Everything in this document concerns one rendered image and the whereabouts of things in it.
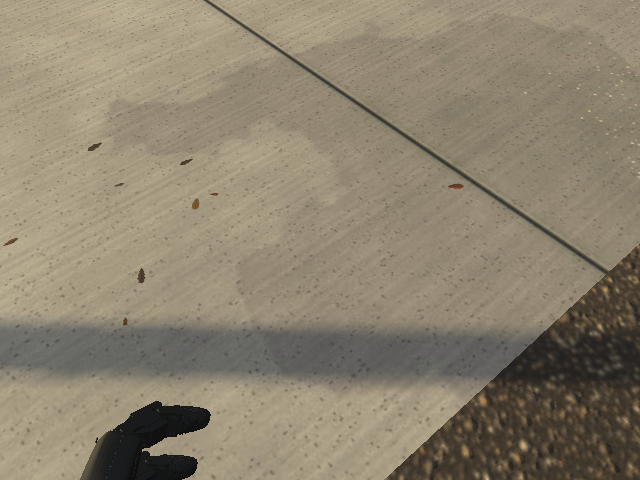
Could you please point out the left robot hand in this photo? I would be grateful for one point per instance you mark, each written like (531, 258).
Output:
(118, 454)

